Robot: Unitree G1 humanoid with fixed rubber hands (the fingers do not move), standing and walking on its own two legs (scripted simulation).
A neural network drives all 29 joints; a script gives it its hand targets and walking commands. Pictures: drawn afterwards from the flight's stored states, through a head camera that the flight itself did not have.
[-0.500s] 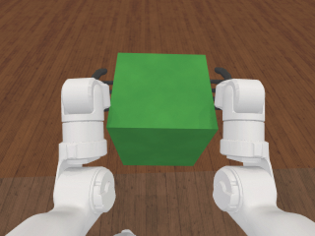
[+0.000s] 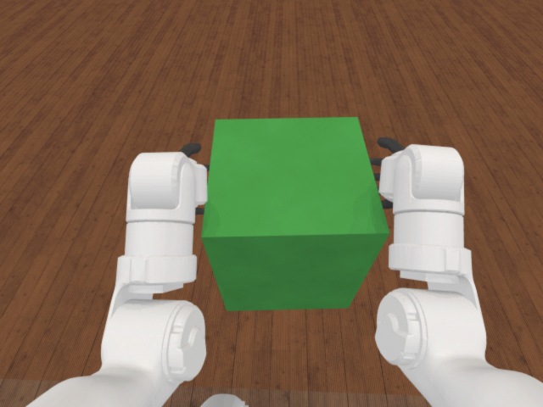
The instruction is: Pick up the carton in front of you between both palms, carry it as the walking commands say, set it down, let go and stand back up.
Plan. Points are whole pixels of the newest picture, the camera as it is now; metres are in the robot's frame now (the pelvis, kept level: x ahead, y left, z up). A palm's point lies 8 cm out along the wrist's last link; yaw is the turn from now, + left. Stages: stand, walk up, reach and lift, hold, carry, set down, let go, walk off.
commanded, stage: carry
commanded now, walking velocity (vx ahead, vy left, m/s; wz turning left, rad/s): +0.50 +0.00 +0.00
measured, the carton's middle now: (287, 221) +0.39 +0.01 +0.05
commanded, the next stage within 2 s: none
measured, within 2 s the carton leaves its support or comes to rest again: neither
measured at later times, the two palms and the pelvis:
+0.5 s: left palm (223, 51) +0.69 +0.16 +0.18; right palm (377, 58) +0.66 -0.13 +0.19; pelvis +0.29 +0.04 +0.03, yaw -1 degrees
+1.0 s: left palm (233, 21) +0.93 +0.18 +0.15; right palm (348, 24) +0.95 -0.11 +0.14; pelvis +0.59 +0.03 +0.04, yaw +1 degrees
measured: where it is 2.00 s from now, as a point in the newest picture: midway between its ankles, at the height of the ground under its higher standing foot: (283, 192)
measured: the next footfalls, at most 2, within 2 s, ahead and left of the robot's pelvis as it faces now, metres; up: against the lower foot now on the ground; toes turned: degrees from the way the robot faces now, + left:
left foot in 0.22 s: +0.32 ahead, +0.13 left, +0.02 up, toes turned +6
right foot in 0.62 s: +0.54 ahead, -0.07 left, +0.02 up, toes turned -6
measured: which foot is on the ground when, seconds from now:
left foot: up 0.00-0.20, down 0.22-0.64, up 0.66-1.00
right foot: down 0.00-0.26, up 0.28-0.60, down 0.62-1.00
